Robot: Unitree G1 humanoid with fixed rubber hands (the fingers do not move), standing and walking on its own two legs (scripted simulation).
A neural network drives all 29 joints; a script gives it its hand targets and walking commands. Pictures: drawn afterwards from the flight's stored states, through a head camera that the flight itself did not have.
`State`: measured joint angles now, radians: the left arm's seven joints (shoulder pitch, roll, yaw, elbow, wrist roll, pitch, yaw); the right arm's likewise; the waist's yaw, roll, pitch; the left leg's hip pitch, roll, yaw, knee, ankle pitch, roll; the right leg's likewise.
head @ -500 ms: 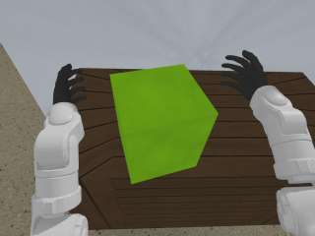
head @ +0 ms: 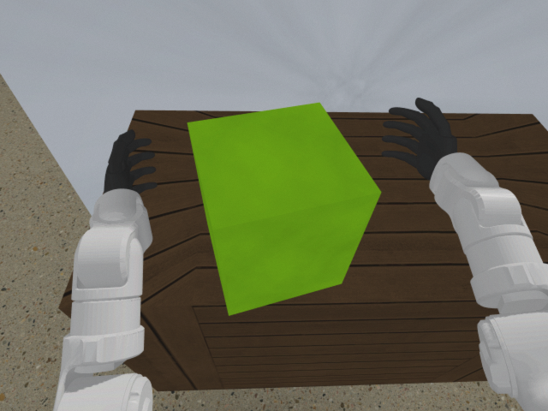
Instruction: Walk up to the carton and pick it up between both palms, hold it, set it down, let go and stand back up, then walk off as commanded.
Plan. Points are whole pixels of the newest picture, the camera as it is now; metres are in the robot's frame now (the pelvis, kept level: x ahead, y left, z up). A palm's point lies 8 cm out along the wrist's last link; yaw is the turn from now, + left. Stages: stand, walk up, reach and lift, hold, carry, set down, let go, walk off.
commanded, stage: reach and lift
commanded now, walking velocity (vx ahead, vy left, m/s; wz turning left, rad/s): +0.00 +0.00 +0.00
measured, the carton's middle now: (272, 212) +0.42 +0.02 +0.05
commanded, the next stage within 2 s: none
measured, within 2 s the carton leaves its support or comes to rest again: neither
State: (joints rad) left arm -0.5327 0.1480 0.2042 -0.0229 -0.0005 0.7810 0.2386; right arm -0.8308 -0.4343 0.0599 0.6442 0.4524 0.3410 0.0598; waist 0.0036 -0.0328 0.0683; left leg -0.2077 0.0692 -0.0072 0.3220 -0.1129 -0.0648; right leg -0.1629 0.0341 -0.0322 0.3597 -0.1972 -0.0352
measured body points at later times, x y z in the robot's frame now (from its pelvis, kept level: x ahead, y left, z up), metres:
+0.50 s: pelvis +0.00 +0.00 +0.00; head +0.06 +0.01 +0.44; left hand +0.39 +0.22 +0.09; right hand +0.45 -0.21 +0.12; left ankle +0.04 +0.16 -0.75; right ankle +0.00 -0.09 -0.75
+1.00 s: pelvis +0.01 +0.00 +0.00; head +0.08 +0.00 +0.44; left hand +0.39 +0.19 +0.07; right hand +0.46 -0.16 +0.10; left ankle +0.04 +0.16 -0.75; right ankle +0.00 -0.09 -0.75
